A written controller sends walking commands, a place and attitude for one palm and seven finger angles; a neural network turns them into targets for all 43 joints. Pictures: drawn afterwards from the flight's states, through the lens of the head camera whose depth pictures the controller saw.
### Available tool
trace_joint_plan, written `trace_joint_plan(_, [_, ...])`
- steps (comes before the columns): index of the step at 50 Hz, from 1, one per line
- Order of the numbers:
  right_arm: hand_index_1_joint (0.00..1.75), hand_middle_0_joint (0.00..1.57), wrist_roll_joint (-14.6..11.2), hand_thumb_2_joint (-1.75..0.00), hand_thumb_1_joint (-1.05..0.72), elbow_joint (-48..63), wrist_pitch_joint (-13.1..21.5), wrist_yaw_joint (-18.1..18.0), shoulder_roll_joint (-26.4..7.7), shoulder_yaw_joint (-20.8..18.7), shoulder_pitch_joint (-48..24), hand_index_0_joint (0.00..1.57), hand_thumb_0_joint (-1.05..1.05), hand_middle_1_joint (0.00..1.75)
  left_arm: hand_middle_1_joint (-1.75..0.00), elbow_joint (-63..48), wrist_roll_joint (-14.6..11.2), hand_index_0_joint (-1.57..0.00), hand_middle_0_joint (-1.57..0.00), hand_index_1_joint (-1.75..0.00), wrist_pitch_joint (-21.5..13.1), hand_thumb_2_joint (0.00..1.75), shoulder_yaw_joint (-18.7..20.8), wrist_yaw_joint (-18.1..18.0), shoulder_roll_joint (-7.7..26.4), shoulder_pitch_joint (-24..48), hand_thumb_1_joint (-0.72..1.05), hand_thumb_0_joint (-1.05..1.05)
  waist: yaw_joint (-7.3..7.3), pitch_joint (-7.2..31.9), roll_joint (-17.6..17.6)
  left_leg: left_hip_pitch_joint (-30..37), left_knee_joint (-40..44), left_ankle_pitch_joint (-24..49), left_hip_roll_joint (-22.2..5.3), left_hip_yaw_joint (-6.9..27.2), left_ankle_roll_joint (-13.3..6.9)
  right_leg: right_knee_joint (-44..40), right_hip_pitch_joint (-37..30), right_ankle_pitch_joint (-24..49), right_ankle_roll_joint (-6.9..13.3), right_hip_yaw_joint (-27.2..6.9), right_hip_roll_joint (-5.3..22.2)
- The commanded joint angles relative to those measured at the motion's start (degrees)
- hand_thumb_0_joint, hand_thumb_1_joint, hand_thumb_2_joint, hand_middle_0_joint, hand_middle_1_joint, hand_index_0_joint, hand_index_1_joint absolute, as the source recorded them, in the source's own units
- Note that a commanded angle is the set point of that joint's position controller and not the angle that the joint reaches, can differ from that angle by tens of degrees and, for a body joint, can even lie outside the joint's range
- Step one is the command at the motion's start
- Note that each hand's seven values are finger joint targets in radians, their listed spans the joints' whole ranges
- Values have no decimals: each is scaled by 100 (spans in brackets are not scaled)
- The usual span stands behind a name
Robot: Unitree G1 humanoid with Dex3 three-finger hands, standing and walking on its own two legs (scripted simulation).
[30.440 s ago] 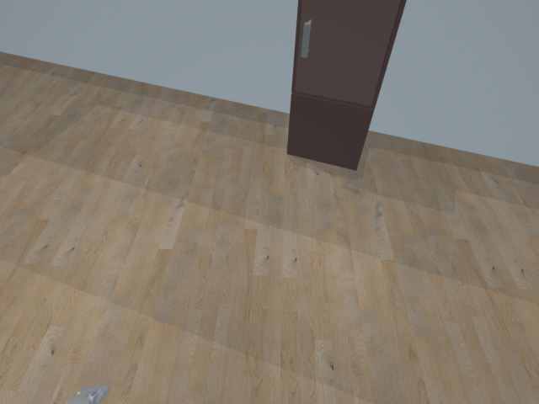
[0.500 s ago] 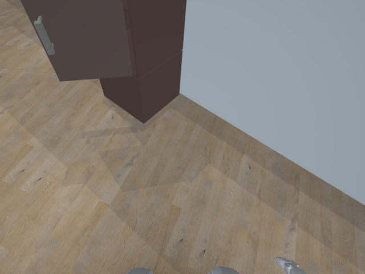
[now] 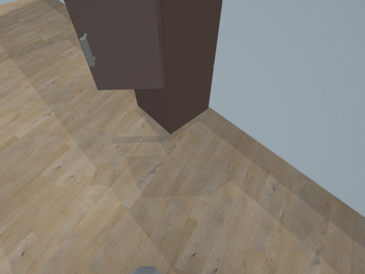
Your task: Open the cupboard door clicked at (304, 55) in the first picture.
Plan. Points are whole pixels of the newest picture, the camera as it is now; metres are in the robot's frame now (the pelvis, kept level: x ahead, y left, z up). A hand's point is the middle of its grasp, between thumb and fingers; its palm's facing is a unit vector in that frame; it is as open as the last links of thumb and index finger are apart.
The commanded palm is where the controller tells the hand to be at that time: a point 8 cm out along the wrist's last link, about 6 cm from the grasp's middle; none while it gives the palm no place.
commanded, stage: take the last steps up to it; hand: left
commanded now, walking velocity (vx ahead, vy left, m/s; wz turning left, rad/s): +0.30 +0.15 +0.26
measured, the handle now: (88, 49) +1.01 +0.51 -0.09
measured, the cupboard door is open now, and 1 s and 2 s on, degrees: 50 50 50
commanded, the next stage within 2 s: come to a stop and stand still in 1.20 s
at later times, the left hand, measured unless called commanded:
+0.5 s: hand (70, 258) +0.17 +0.31 -0.17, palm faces +0.12 -0.97 -0.19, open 7.4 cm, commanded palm none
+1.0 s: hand (86, 203) +0.31 +0.31 -0.17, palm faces +0.15 -0.96 -0.22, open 7.1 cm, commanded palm none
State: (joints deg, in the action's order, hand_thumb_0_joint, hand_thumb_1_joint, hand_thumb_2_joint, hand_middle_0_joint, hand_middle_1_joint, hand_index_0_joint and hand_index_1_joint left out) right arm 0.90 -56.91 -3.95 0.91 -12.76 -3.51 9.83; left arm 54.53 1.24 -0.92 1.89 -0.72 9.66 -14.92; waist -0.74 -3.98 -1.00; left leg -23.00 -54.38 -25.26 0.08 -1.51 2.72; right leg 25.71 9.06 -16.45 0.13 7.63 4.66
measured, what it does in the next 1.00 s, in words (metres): walks ahead: left foot, then right foot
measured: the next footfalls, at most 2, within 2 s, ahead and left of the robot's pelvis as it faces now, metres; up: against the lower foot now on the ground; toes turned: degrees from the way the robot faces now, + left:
left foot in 0.20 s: +0.08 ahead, +0.15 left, +0.00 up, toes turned +9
right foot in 0.76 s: +0.33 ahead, +0.03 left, +0.00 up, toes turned -1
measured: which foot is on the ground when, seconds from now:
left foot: up 0.00-0.18, down 0.20-0.76, up 0.78-1.00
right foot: down 0.00-0.20, up 0.22-0.74, down 0.76-1.00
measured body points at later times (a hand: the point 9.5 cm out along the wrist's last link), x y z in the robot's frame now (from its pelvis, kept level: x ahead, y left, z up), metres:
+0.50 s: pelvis +0.11 +0.10 +0.00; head +0.13 +0.12 +0.45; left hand +0.16 +0.36 -0.15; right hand +0.11 -0.12 -0.15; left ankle +0.04 +0.15 -0.74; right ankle +0.17 -0.04 -0.67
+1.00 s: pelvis +0.29 +0.11 +0.00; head +0.32 +0.12 +0.45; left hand +0.30 +0.36 -0.15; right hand +0.33 -0.11 -0.15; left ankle +0.33 +0.28 -0.69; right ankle +0.29 +0.03 -0.74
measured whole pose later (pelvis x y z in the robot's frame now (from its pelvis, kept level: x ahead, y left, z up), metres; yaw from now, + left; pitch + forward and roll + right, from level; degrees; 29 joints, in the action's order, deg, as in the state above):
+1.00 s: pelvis +0.29 +0.11 +0.00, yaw +5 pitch +0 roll +0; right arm 1.4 -60.2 0.8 0.2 -8.7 -2.7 14.8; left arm 59.4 0.5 -3.7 4.1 -0.8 11.1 -14.7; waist 0.3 -3.5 -0.9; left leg -28.5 -50.9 -15.4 -5.9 -1.6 1.5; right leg 22.3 9.0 -13.3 3.0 6.6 0.1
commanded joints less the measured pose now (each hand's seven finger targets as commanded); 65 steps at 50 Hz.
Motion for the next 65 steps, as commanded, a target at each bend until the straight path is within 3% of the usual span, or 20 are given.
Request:
trace_joint_plan(1, [30,20,-1,-90,-90,652,295,89,-265,-23,-796,20,0,30,-30,1,50,-20,-20,-30,-163,90,406,-21,1317,-730,90,0,-426,281,-811,-933,703,-7,-218,-86,1,-1090,-1153,1013,859,-1456,1769])
trace_joint_plan(5, [30,20,-12,-90,-90,692,358,141,-231,-1,-756,20,0,30,-30,120,69,-20,-20,-30,-166,90,443,34,1391,-605,90,0,-319,89,-922,-286,1567,106,-197,-282,-97,-1078,-595,458,742,-1170,1821])
trace_joint_plan(8, [30,20,5,-90,-90,370,442,83,-401,-23,256,20,0,30,-30,97,18,-20,-20,-30,-117,90,440,95,1335,-149,90,0,241,244,-353,1846,2846,857,87,-627,-223,-168,838,-154,249,-384,1253])
trace_joint_plan(9, [30,20,34,-90,-90,192,479,3,-868,-148,966,20,0,30,-30,-22,-12,-20,-20,-30,-74,90,394,139,1093,-4,90,0,601,487,847,2758,3304,186,-634,454,-567,1188,1765,-592,-18,100,736])
trace_joint_plan(10, [30,20,107,-90,-90,90,498,-66,-1419,-272,1677,20,0,30,-30,-295,-38,-20,-20,-30,-59,90,288,166,725,240,90,0,843,609,2306,3087,4032,-26,-2004,2556,-1239,3063,2920,-1974,-293,412,-36])
trace_joint_plan(11, [30,20,80,-90,-90,8,448,-153,-1466,-250,1833,20,0,30,-30,-448,-7,-20,-20,-30,-56,90,244,133,767,710,90,0,893,423,1606,2689,4223,123,-2279,2652,-1647,3969,3256,-1981,-122,-334,53])
trace_joint_plan(16, [30,20,47,-90,-90,223,713,-235,-648,63,917,20,0,30,-30,25,44,-20,-20,-30,4,90,214,197,621,241,90,0,125,1,508,1749,4323,1917,-1459,1341,-1332,4279,2868,-218,-106,-650,354])
trace_joint_plan(31, [30,20,76,-90,-90,-758,819,-329,-210,214,2349,20,0,30,-30,-442,-11,-20,-20,-30,-20,90,27,175,352,1733,90,0,422,-310,501,2841,3860,5360,-1291,532,-1039,1955,2700,350,144,-195,-108])
trace_joint_plan(35, [30,20,22,-90,-90,-845,812,-355,-367,193,2174,20,0,30,-30,-215,-25,-20,-20,-30,-76,90,109,136,511,640,90,0,-161,116,352,2282,2583,6886,-1084,268,-732,987,575,370,407,36,-584])
trace_joint_plan(36, [30,20,-37,-90,-90,-782,825,-352,-440,149,1955,20,0,30,-30,14,-19,-20,-20,-30,-116,90,196,114,645,-148,90,0,-534,482,290,1639,1664,6567,-907,141,-573,635,-692,910,533,-151,-469])
trace_joint_plan(37, [30,20,-112,-90,-90,-652,849,-317,-350,120,1871,20,0,30,-30,227,9,-20,-20,-30,-180,90,326,57,1077,-1031,90,0,-834,1109,-364,357,194,4555,-421,-125,-429,486,-2268,1611,1041,-1603,676])
trace_joint_plan(38, [30,20,-146,-90,-90,-485,842,-305,-184,111,2023,20,0,30,-30,318,-29,-20,-20,-30,-177,90,408,25,1432,-1342,90,0,-675,1564,-1100,-773,-1784,-655,363,-269,-281,-295,-2894,2487,1832,-3835,2388])
trace_joint_plan(39, [30,20,-91,-90,-90,-392,757,-264,-366,63,1618,20,0,30,-30,202,-119,-20,-20,-30,-141,90,409,-24,1398,-968,90,0,-599,889,-195,-1059,-2238,-716,-84,378,-402,-933,-1832,1159,1949,-3863,2470])
trace_joint_plan(41, [30,20,-6,-90,-90,-273,645,-183,21,73,978,20,0,30,-30,49,-92,-20,-20,-30,-167,90,260,-61,831,-116,90,0,-169,-382,-81,-1091,-1768,118,-521,468,-349,-1374,120,406,1394,-2801,1816])
trace_joint_plan(45, [30,20,59,-90,-90,-398,489,-52,325,102,1431,20,0,30,-30,144,-53,-20,-20,-30,-341,90,195,2,504,-37,90,0,194,24,-593,-262,-413,884,-610,4,-162,-1639,759,723,916,-1260,1030])
trace_joint_plan(53, [30,20,29,-90,-90,170,625,67,239,43,43,20,0,30,-30,563,12,-20,-20,-30,-372,90,288,87,840,-571,90,0,-158,16,-817,-218,1704,1249,-362,-360,-51,-1264,-16,1383,847,-1176,1049])
trace_joint_plan(57, [30,20,61,-90,-90,-22,737,-24,-170,6,572,20,0,30,-30,633,-17,-20,-20,-30,-281,90,257,59,759,-556,90,0,231,207,-457,1641,2928,1615,-128,-510,-212,60,547,1851,461,-749,686])
trace_joint_plan(59, [30,20,143,-90,-90,-264,755,-149,-1137,-209,1890,20,0,30,-30,404,-65,-20,-20,-30,-265,90,134,77,337,-598,90,0,690,1034,1730,3231,3429,2327,-2254,1946,-1178,3013,2219,-1630,24,68,-341])
trace_joint_plan(60, [30,20,118,-90,-90,-261,668,-206,-1151,-166,1937,20,0,30,-30,261,-40,-20,-20,-30,-242,90,126,38,386,-358,90,0,692,958,1347,2946,3670,2473,-2518,2168,-1524,3975,2465,-1870,98,-446,-241])
trace_joint_plan(65, [30,20,75,-90,-90,39,762,-269,-420,119,664,20,0,30,-30,417,29,-20,-20,-30,-67,90,135,113,267,-421,90,0,75,107,819,1077,4124,2325,-1759,853,-1201,3903,2131,-626,8,-640,198])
